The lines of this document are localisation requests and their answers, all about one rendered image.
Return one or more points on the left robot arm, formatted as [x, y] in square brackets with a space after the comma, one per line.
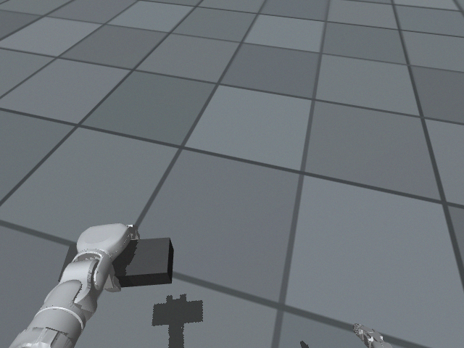
[69, 305]

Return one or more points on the right robot hand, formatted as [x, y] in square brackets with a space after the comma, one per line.
[371, 337]

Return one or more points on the carton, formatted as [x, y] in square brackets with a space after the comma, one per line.
[143, 262]

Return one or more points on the left robot hand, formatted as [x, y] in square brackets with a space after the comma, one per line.
[112, 239]

